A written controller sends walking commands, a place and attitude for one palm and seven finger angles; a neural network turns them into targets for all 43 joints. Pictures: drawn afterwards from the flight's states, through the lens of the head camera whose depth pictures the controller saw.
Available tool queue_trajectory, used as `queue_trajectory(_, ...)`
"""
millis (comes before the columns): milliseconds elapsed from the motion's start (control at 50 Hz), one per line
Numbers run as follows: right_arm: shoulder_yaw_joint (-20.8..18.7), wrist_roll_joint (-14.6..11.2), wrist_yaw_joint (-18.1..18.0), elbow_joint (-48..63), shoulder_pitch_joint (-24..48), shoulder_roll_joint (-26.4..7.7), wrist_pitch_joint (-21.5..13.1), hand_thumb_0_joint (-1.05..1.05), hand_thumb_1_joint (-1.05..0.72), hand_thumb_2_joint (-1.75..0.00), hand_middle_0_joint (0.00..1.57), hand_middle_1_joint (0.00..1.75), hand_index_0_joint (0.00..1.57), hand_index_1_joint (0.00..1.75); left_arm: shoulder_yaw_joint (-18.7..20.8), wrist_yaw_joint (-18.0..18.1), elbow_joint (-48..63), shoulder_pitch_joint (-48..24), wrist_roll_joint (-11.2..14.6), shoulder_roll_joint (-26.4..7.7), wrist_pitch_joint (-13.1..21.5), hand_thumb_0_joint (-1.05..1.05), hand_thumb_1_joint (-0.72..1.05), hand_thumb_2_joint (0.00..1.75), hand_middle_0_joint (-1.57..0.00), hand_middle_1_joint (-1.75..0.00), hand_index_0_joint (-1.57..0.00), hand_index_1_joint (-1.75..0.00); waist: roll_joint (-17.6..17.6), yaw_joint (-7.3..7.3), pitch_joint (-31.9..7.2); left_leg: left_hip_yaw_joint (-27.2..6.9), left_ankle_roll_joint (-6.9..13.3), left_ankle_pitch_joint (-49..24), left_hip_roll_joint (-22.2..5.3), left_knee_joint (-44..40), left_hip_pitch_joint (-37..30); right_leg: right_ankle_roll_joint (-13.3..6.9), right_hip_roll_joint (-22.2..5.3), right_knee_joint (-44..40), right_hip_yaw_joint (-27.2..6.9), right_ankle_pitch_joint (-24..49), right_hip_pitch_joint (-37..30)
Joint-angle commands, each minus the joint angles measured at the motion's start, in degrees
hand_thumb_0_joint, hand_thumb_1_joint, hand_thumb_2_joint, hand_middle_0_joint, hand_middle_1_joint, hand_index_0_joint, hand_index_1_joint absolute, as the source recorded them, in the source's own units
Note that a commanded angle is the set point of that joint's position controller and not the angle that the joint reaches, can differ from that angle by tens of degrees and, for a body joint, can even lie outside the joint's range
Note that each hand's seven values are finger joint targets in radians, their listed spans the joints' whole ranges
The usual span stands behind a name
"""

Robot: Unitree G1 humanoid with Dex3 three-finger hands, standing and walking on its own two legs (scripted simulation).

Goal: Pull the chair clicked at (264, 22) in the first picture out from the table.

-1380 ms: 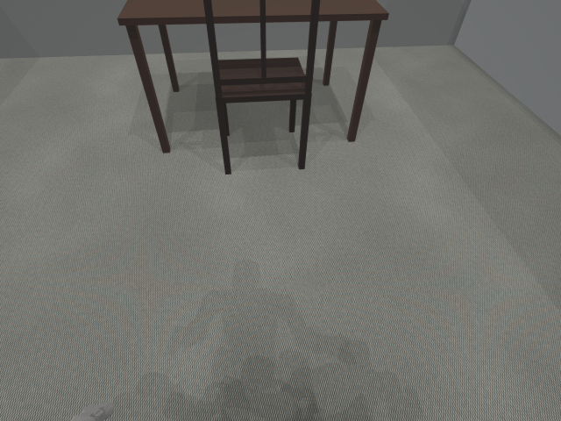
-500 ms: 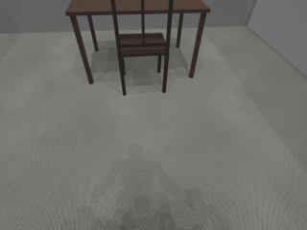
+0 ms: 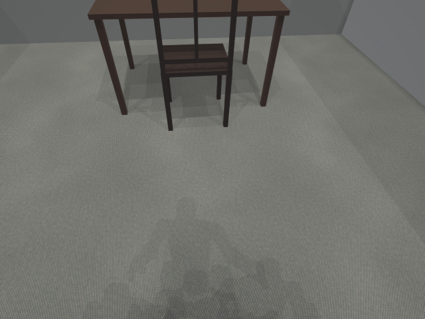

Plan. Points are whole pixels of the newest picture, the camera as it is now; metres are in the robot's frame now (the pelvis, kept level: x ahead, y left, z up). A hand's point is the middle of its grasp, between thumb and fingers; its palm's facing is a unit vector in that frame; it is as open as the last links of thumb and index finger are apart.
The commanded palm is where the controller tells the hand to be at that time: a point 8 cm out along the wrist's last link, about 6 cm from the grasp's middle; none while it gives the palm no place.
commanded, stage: look at it before walking up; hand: left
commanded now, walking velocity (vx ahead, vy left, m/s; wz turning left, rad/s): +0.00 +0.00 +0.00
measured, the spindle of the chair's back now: (195, 27) +1.51 +0.18 -0.07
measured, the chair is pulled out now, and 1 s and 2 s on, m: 0.00 0.00 0.00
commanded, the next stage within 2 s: walk to a spot facing it in 0.06 s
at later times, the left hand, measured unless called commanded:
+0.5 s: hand out of the picture +0.02 +0.20 -0.20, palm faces +0.04 -0.99 -0.16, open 7.4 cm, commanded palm none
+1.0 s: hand (161, 222) +0.40 +0.17 -0.20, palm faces -0.11 -0.98 -0.16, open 7.4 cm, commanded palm none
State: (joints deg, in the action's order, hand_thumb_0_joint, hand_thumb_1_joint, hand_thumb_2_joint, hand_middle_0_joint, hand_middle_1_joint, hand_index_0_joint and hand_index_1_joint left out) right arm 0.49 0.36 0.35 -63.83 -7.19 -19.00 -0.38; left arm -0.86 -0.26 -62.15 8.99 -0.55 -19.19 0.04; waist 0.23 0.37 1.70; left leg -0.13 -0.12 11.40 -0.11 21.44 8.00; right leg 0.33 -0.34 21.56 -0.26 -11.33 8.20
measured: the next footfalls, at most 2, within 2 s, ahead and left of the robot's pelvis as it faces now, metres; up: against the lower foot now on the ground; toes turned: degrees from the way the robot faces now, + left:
right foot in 0.94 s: +0.39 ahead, -0.07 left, +0.00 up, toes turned -13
left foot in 1.40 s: +0.59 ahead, +0.14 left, +0.00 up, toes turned +4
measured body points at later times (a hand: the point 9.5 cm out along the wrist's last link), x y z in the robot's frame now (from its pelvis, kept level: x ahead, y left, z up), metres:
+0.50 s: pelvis +0.06 +0.02 -0.02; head +0.05 +0.03 +0.43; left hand +0.02 +0.25 -0.18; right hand +0.05 -0.23 -0.17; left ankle +0.01 +0.12 -0.74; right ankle +0.01 -0.12 -0.75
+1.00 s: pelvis +0.27 +0.01 -0.04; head +0.30 +0.02 +0.41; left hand +0.41 +0.23 -0.18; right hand +0.09 -0.16 -0.17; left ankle +0.05 +0.12 -0.67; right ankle +0.35 -0.06 -0.75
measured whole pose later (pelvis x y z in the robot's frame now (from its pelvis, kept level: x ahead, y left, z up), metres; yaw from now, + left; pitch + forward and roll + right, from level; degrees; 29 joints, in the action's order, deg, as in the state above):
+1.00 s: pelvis +0.27 +0.01 -0.04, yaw -6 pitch -2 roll -1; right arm -0.8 -0.3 -1.5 -71.2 -30.6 -5.0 -2.6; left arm 2.5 -0.7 -55.8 6.0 -1.1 -10.2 3.8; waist 0.0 -1.5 5.9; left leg 5.3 1.9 29.6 -2.0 57.9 1.9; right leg -8.3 2.0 38.8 10.6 -12.4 24.6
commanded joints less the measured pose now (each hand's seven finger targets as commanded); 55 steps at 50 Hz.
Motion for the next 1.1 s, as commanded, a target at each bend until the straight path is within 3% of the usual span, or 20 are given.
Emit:
queue_trajectory(0,-2.4,-0.1,-1.0,3.6,2.4,-11.6,-1.5,0.00,-0.90,-0.90,0.20,0.30,0.20,0.30,2.5,1.0,3.5,-2.0,-0.1,-11.5,1.4,0.00,0.90,0.90,-0.20,-0.30,-0.20,-0.30,0.0,-0.21,-3.5,-5.6,1.6,-7.6,-6.6,-3.3,-0.7,-1.8,-6.5,-3.6,-5.7,6.1,0.0)
queue_trajectory(140,-2.3,0.0,-1.0,3.4,2.4,-11.7,-1.5,0.00,-0.90,-0.90,0.20,0.30,0.20,0.30,2.5,1.0,3.4,-2.0,-0.1,-11.4,1.4,0.00,0.90,0.90,-0.20,-0.30,-0.20,-0.30,0.1,-0.17,-2.9,-5.7,1.6,-8.1,-6.7,-3.8,-0.7,-1.8,-6.5,-3.8,-5.6,6.6,-0.2)
queue_trajectory(160,-1.2,0.3,-0.9,2.4,0.6,-6.9,-1.1,0.00,-0.90,-0.90,0.20,0.30,0.20,0.30,1.6,1.2,2.1,0.3,0.0,-6.6,0.9,0.00,0.90,0.90,-0.20,-0.30,-0.20,-0.30,-0.3,-0.24,-4.3,-4.8,0.9,-5.9,-6.6,-3.3,-1.3,-1.1,-6.4,-3.7,-5.1,3.8,-0.8)
queue_trajectory(300,-1.7,1.2,-0.2,2.4,-4.7,-4.5,0.2,0.00,-0.90,-0.90,0.20,0.30,0.20,0.30,2.4,-0.2,2.2,6.9,-1.0,-4.6,-0.6,0.00,0.90,0.90,-0.20,-0.30,-0.20,-0.30,1.3,0.43,8.0,-4.6,2.3,25.2,-4.8,-0.7,10.6,-3.5,-4.3,-3.0,-8.2,-26.0,8.6)
queue_trajectory(440,-2.2,0.7,-0.3,4.9,-6.3,0.6,-2.0,0.00,-0.90,-0.90,0.20,0.30,0.20,0.30,4.5,0.6,1.5,14.8,-0.7,-5.0,1.7,0.00,0.90,0.90,-0.20,-0.30,-0.20,-0.30,10.2,1.27,5.4,4.1,1.0,15.2,-2.8,17.2,16.6,-10.9,-14.4,-8.0,-21.0,-21.0,1.1)
queue_trajectory(480,-2.3,0.3,-0.4,4.2,-8.9,2.0,-2.8,0.00,-0.90,-0.90,0.20,0.30,0.20,0.30,4.6,0.7,1.6,13.4,-0.8,-3.5,2.1,0.00,0.90,0.90,-0.20,-0.30,-0.20,-0.30,6.8,-0.93,6.6,4.6,1.1,12.4,-3.4,11.8,10.2,-10.6,-13.1,-3.9,-17.6,-11.2,5.4)
queue_trajectory(500,-2.3,0.2,-0.5,2.3,-13.8,2.3,-3.3,0.00,-0.90,-0.90,0.20,0.30,0.20,0.30,4.4,0.6,2.0,11.5,-0.6,-2.0,2.0,0.00,0.90,0.90,-0.20,-0.30,-0.20,-0.30,2.6,-3.43,5.6,3.7,1.9,9.7,-3.7,5.7,1.3,-8.6,-9.1,2.6,-11.5,-6.3,10.3)
queue_trajectory(520,-3.1,0.8,-0.9,-0.6,-22.2,-0.5,-3.9,0.00,-0.90,-0.90,0.20,0.30,0.20,0.30,4.0,0.3,2.8,10.2,-0.3,1.4,2.0,0.00,0.90,0.90,-0.20,-0.30,-0.20,-0.30,-8.3,-6.20,3.7,-7.3,5.5,4.6,-10.2,-1.0,-9.7,-5.2,-1.9,19.1,-3.2,-2.1,19.0)
queue_trajectory(540,-4.3,1.3,-1.6,-4.0,-31.9,-4.1,-4.3,0.00,-0.90,-0.90,0.20,0.30,0.20,0.30,3.0,0.2,4.9,6.1,-0.4,4.8,2.7,0.00,0.90,0.90,-0.20,-0.30,-0.20,-0.30,-20.6,-8.83,3.3,-22.0,9.2,-11.6,-21.8,-6.3,-19.1,-2.2,2.6,36.2,5.2,-17.1,32.4)
queue_trajectory(560,-3.3,1.3,-2.5,-5.9,-35.2,-1.6,-4.1,0.00,-0.90,-0.90,0.20,0.30,0.20,0.30,3.2,0.9,5.8,2.4,-0.9,3.1,2.9,0.00,0.90,0.90,-0.20,-0.30,-0.20,-0.30,-15.0,-9.08,7.0,-22.5,9.0,-28.3,-23.1,-4.7,-20.4,-2.5,1.0,43.1,0.6,-20.0,37.8)
queue_trajectory(600,-2.4,1.0,-2.9,-4.2,-31.6,2.0,-4.5,0.00,-0.90,-0.90,0.20,0.30,0.20,0.30,3.7,0.3,5.0,2.5,-0.7,3.6,3.1,0.00,0.90,0.90,-0.20,-0.30,-0.20,-0.30,-2.9,-6.73,7.2,-15.3,10.6,-36.5,-22.5,-2.2,-18.2,-3.1,-3.0,47.3,-0.1,-15.6,37.9)
queue_trajectory(740,-1.0,0.6,-3.5,-3.8,-27.2,7.0,-5.9,0.00,-0.90,-0.90,0.20,0.30,0.20,0.30,3.1,-1.8,7.3,-1.4,-0.7,9.3,1.0,0.00,0.90,0.90,-0.20,-0.30,-0.20,-0.30,-8.6,-1.41,11.0,3.0,3.7,-32.3,-10.8,-11.1,-7.1,-2.1,-2.3,34.8,8.5,0.6,31.4)
queue_trajectory(840,-2.4,0.0,-3.6,-4.7,-26.3,3.0,-5.3,0.00,-0.90,-0.90,0.20,0.30,0.20,0.30,3.4,-1.1,6.8,1.9,-0.5,7.5,1.7,0.00,0.90,0.90,-0.20,-0.30,-0.20,-0.30,-8.3,1.79,4.6,6.9,5.4,-56.3,-12.8,-2.0,-10.9,-5.5,2.8,18.2,11.7,3.0,13.9)
queue_trajectory(900,-3.4,-0.2,-3.1,-3.5,-23.1,1.9,-5.0,0.00,-0.90,-0.90,0.20,0.30,0.20,0.30,5.1,-0.2,1.9,18.4,-1.4,3.3,2.6,0.00,0.90,0.90,-0.20,-0.30,-0.20,-0.30,-5.9,9.24,-4.9,7.2,4.0,-48.3,-11.4,22.3,-3.8,-8.2,2.0,9.9,8.5,6.3,-9.0)
queue_trajectory(920,-3.0,-0.9,-2.4,-2.9,-24.7,5.2,-5.0,0.00,-0.90,-0.90,0.20,0.30,0.20,0.30,6.3,0.5,0.8,23.1,-1.7,-1.3,3.2,0.00,0.90,0.90,-0.20,-0.30,-0.20,-0.30,3.6,10.54,-8.8,7.5,2.7,-19.5,-6.6,41.4,10.2,-13.4,-11.2,7.8,-6.9,6.9,-20.7)
queue_trajectory(940,-2.8,-1.0,-2.5,-1.8,-27.3,7.9,-5.1,0.00,-0.90,-0.90,0.20,0.30,0.20,0.30,7.0,0.8,0.4,23.8,-0.8,-4.5,3.2,0.00,0.90,0.90,-0.20,-0.30,-0.20,-0.30,10.5,7.16,-13.8,4.9,1.4,19.2,0.6,61.9,21.5,-19.9,-25.0,1.1,-31.6,10.2,-24.2)
queue_trajectory(960,-3.2,-1.0,-2.1,-0.2,-23.1,7.0,-4.7,0.00,-0.90,-0.90,0.20,0.30,0.20,0.30,7.2,1.1,1.9,19.8,0.2,-4.2,2.9,0.00,0.90,0.90,-0.20,-0.30,-0.20,-0.30,4.4,6.90,-8.5,-0.9,3.3,17.1,-2.6,64.9,23.9,-20.6,-25.3,-5.3,-31.1,-1.1,-17.0)
queue_trajectory(980,-3.4,-0.4,-1.6,-0.3,-20.9,7.5,-4.3,0.00,-0.90,-0.90,0.20,0.30,0.20,0.30,6.4,1.0,3.0,14.2,0.1,-1.9,3.0,0.00,0.90,0.90,-0.20,-0.30,-0.20,-0.30,4.5,4.48,-3.2,-1.3,3.1,10.8,-5.1,64.3,24.7,-12.4,-22.9,-9.1,-27.5,-10.9,-8.2)
queue_trajectory(1020,-3.1,0.6,-1.3,0.3,-18.9,9.3,-2.7,0.00,-0.90,-0.90,0.20,0.30,0.20,0.30,4.6,1.3,4.2,7.0,-0.1,3.4,3.4,0.00,0.90,0.90,-0.20,-0.30,-0.20,-0.30,-0.9,-0.32,5.4,-1.6,2.6,6.6,-8.7,57.9,20.9,-11.7,-18.5,-10.6,-15.9,-10.3,10.4)
queue_trajectory(1080,-3.2,1.1,-0.9,0.7,-20.7,10.6,-0.8,0.00,-0.90,-0.90,0.20,0.30,0.20,0.30,4.0,1.3,4.1,6.7,-0.8,4.7,4.0,0.00,0.90,0.90,-0.20,-0.30,-0.20,-0.30,0.8,-3.41,5.9,0.7,0.7,5.7,-9.1,49.3,18.0,-10.6,-14.5,-12.4,-6.2,-6.6,17.9)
